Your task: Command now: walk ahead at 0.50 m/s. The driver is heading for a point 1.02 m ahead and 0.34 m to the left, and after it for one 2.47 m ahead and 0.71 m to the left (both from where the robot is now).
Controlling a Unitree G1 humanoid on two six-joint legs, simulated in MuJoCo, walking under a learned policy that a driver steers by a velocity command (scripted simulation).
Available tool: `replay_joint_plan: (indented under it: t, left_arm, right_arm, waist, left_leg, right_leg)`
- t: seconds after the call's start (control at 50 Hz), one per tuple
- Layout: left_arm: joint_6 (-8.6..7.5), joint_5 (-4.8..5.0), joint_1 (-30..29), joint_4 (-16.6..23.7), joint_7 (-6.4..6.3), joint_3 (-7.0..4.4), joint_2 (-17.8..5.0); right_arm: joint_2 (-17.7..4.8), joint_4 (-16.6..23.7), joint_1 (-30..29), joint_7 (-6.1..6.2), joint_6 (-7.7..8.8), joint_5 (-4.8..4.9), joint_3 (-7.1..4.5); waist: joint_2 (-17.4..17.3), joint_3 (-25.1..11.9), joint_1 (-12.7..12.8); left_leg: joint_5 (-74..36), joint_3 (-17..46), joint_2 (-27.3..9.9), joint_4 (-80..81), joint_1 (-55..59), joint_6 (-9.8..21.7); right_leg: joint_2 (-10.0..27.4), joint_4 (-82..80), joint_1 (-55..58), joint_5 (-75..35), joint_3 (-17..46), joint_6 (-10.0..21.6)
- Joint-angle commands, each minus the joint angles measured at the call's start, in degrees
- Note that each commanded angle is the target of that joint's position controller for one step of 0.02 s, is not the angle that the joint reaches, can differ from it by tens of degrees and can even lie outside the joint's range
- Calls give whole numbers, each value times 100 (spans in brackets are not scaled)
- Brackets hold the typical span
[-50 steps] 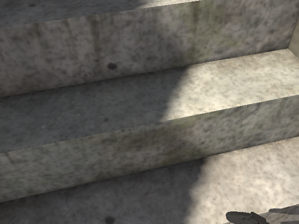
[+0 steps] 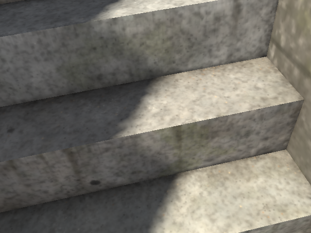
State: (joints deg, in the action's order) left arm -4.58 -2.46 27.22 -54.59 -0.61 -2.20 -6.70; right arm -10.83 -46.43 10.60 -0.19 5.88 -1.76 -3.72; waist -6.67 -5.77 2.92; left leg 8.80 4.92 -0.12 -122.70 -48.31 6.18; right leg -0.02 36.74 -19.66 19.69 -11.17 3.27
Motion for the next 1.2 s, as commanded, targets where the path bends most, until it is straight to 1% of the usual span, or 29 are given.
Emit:
replay_joint_plan:
  t: [0.02,0.04,0.06,0.08,0.14,0.2,0.22,0.24,0.26,0.32,0.46,0.58,0.62,0.68,0.7,0.72,0.74,0.78,0.8,0.84,0.92,0.98,1.04,1.08,1.1,1.12,1.16,1.18,1.2]
  left_arm:
    - [-302,32,168,-70,-51,45,-173]
    - [-331,17,38,-112,-23,60,-191]
    - [-414,215,1344,-419,-130,49,65]
    - [-444,312,1709,-578,-300,46,-9]
    - [-408,154,1932,-545,-797,-68,-258]
    - [-442,121,2203,-473,-892,-124,-168]
    - [-163,-110,3664,-1712,62,340,-276]
    - [-79,-391,3998,-2003,294,365,-65]
    - [-425,109,3098,-607,-450,-263,-484]
    - [-584,151,2854,-593,-928,-250,-268]
    - [-445,84,2025,75,-785,-297,-100]
    - [-230,5,526,719,-593,-411,-682]
    - [-75,123,-212,993,-414,-316,-365]
    - [4,200,-726,1183,-237,-534,-1225]
    - [99,267,-1006,1308,-194,-585,-1156]
    - [229,375,-1043,1360,36,-469,-610]
    - [86,227,-2183,1610,31,-362,-708]
    - [-267,-9,-3000,1894,-195,34,499]
    - [-320,-88,-2789,2101,-243,162,790]
    - [-281,-308,-2776,2489,-196,246,340]
    - [193,-261,-4184,3709,-207,259,-248]
    - [329,-224,-5291,3948,-82,455,14]
    - [522,-188,-5119,4076,-3,608,468]
    - [476,127,-4826,3856,58,665,558]
    - [560,298,-4250,3673,-81,615,574]
    - [681,515,-2645,3175,-214,357,161]
    - [552,198,-714,2300,-356,-134,-798]
    - [671,54,-563,2247,-567,-237,-972]
    - [637,-110,-929,2301,-524,-273,-1042]
  right_arm:
    - [916,1175,-1092,-69,52,-2,451]
    - [940,1237,-1017,-36,4,64,486]
    - [655,1083,-1673,129,-58,-249,427]
    - [613,1133,-1803,81,-77,-341,448]
    - [882,1105,-1967,-213,-339,-235,515]
    - [980,1367,-2717,-218,-494,-132,532]
    - [331,2182,-2862,-524,-924,-151,699]
    - [413,2208,-2967,-572,-1012,-358,732]
    - [940,2131,-3967,-257,-705,-367,633]
    - [1208,2024,-3955,-102,-635,-123,660]
    - [969,2294,-3696,-125,-710,-148,582]
    - [766,2356,-2511,56,-713,-61,589]
    - [518,2292,-2366,196,-614,91,553]
    - [214,1784,-761,381,-554,236,309]
    - [206,1452,-340,450,-437,152,250]
    - [-178,1098,-980,499,-168,21,190]
    - [76,887,316,409,-78,-27,156]
    - [250,262,966,332,43,153,170]
    - [224,-178,1324,275,120,49,188]
    - [200,-228,1134,55,304,-90,207]
    - [-999,-74,670,265,410,38,-211]
    - [-450,-426,1700,320,289,83,-114]
    - [-569,-707,2484,416,140,76,-260]
    - [-518,-385,1812,278,72,162,-227]
    - [-629,-406,2203,214,169,157,-239]
    - [-1075,-256,1854,165,186,230,-313]
    - [-1530,-128,1596,-208,202,610,-325]
    - [-1441,153,1160,-324,168,314,-333]
    - [-664,498,716,-313,115,-15,-202]
  waist:
    - [616,687,-289]
    - [716,713,-455]
    - [589,492,479]
    - [700,296,443]
    - [728,-323,321]
    - [968,-584,459]
    - [2280,-1577,234]
    - [1309,-1341,434]
    - [622,-783,1165]
    - [775,-636,741]
    - [1108,-856,504]
    - [1335,-473,-11]
    - [509,-502,-121]
    - [1145,-1017,-577]
    - [1027,-733,-737]
    - [-1028,-241,-80]
    - [-1287,-7,-1266]
    - [60,886,-1243]
    - [322,608,-761]
    - [804,524,-158]
    - [-7,789,-14]
    - [1241,1071,-788]
    - [743,333,-983]
    - [475,115,-820]
    - [42,-476,-776]
    - [-268,-1568,-33]
    - [1167,-3124,842]
    - [2359,-3074,1158]
    - [1681,-2703,854]
  left_leg:
    - [-134,558,212,-2578,-3413,446]
    - [162,574,303,-2844,-3475,539]
    - [207,-176,205,-2588,-4181,498]
    - [444,-498,60,-1704,-4292,453]
    - [878,-739,-81,-682,-3859,243]
    - [1083,-655,-236,-480,-4052,154]
    - [3460,228,106,-1272,-5230,725]
    - [3856,631,-59,-1108,-6137,895]
    - [2897,-661,-360,-845,-5951,317]
    - [2268,-305,-389,-1154,-5393,41]
    - [1635,-344,-457,115,-3806,2]
    - [1612,20,-659,2708,-1557,124]
    - [2250,-89,-346,5040,851,341]
    - [1131,-955,195,8802,2919,154]
    - [208,-990,254,10879,3160,59]
    - [717,1120,-430,10174,4305,653]
    - [263,2727,-934,10899,4089,994]
    - [-2168,310,-402,9593,3731,482]
    - [-3187,445,-629,9366,4095,183]
    - [-5130,618,-702,9787,4301,132]
    - [-1770,2436,-2283,11341,4399,1332]
    - [-51,1575,-1379,11782,4816,995]
    - [-970,1221,-1238,11983,5437,960]
    - [-2957,440,-846,12433,3684,1005]
    - [-5373,478,-1096,11659,3826,972]
    - [-6625,350,-1020,10571,4497,924]
    - [-4594,-272,-234,7916,2817,128]
    - [-698,-86,697,5495,1664,-9]
    - [95,894,1075,2650,1170,-178]
  right_leg:
    - [1892,-2026,1262,-1476,2256,306]
    - [1892,-2169,985,-1678,2016,325]
    - [1288,-1673,2907,-2427,2533,274]
    - [1138,-1583,3713,-3600,2515,414]
    - [1229,-1543,4734,-4812,2717,615]
    - [1548,-1762,5290,-4474,2993,910]
    - [1736,-585,5070,-6951,2824,1498]
    - [2222,-443,5818,-7621,3144,1708]
    - [2092,-1696,6642,-3415,3472,1751]
    - [2018,-2133,6044,-2020,3895,1552]
    - [1805,-2131,5432,-3054,2707,1463]
    - [1859,-2542,3451,-2720,1848,1211]
    - [1183,-1936,1932,-4328,946,868]
    - [1213,-235,2167,-7005,1560,900]
    - [1001,926,2310,-6643,1508,658]
    - [29,2184,-1129,-3364,1022,146]
    - [-658,4533,-2661,-684,1571,128]
    - [-1136,8990,-4380,57,2576,467]
    - [-1340,9498,-4986,89,2524,546]
    - [-1224,8257,-5061,439,1983,353]
    - [157,9562,-6717,762,1786,-96]
    - [549,8043,-6858,406,1088,-11]
    - [748,6984,-5870,458,954,326]
    - [407,3911,-2375,1158,-122,360]
    - [30,3547,-1230,2668,332,455]
    - [-174,2853,134,1657,588,377]
    - [593,1657,2724,1757,2278,649]
    - [1377,623,2581,2808,4155,819]
    - [1661,137,1455,3104,5260,856]
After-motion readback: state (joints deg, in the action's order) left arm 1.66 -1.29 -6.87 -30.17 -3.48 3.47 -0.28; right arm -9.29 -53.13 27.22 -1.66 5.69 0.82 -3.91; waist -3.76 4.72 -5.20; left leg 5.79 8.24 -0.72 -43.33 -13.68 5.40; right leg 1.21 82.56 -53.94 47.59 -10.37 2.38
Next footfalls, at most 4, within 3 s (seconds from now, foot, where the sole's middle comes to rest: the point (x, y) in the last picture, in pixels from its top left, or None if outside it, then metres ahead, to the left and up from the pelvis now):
0.70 left None -0.05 0.13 -0.76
1.10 right None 0.17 -0.12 -0.53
1.54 left None -0.09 0.06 -0.76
1.70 right None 0.11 -0.08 -0.54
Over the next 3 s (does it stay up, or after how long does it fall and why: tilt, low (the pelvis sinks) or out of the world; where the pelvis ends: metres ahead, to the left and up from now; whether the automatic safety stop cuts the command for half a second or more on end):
stays up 0.04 0.04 0.15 its command is cut after 0.1 s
